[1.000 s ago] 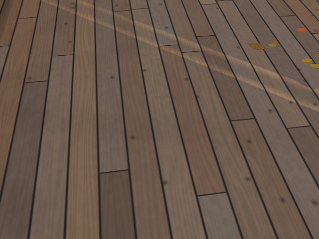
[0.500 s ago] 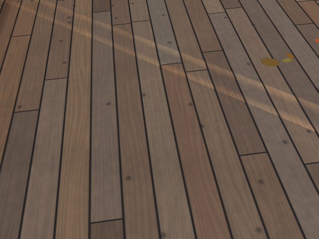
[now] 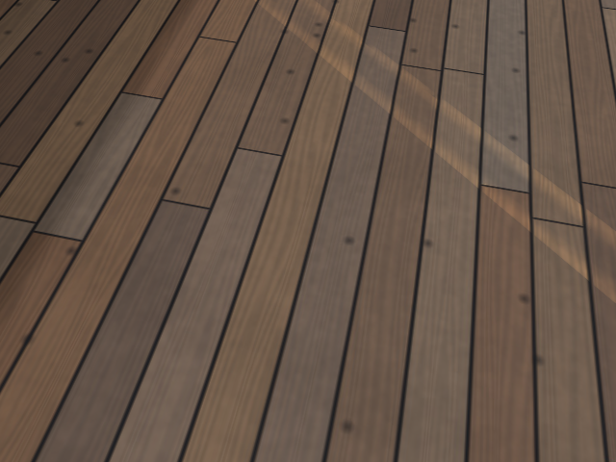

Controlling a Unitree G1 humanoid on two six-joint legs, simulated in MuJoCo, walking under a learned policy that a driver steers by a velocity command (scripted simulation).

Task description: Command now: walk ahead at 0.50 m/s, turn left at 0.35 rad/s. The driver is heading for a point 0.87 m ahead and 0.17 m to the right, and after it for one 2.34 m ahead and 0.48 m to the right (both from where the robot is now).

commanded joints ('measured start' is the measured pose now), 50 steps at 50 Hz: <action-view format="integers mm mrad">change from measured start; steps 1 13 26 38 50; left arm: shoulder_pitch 15 -186 164 110 45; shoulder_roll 123 42 148 151 125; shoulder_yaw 29 -1 51 47 16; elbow -62 -96 -102 -118 -147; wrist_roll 11 -6 0 -4 -3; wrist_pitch -17 13 25 46 30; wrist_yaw -1 -29 -26 17 10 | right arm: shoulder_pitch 27 118 15 -174 135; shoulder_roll -87 -132 -126 -49 -117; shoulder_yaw -20 -21 7 21 -18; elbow -64 60 -17 -69 10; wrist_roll -21 -26 20 -17 -18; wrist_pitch -22 -52 -101 -72 -71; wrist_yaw -12 -37 -21 -29 -15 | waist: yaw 0 -87 106 64 -89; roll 71 55 -69 -73 71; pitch -134 6 -267 -82 -131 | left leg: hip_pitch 301 347 -397 -65 479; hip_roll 262 255 83 79 370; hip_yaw -361 -24 -139 -53 -550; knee -324 -455 798 17 -298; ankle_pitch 157 237 -253 300 -224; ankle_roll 178 94 -70 -174 127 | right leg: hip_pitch -264 -311 612 76 -409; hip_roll -86 -30 -208 -16 45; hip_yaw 56 18 580 233 120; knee -41 -550 -878 -941 73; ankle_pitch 119 588 134 372 6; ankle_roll -7 0 -347 -226 -42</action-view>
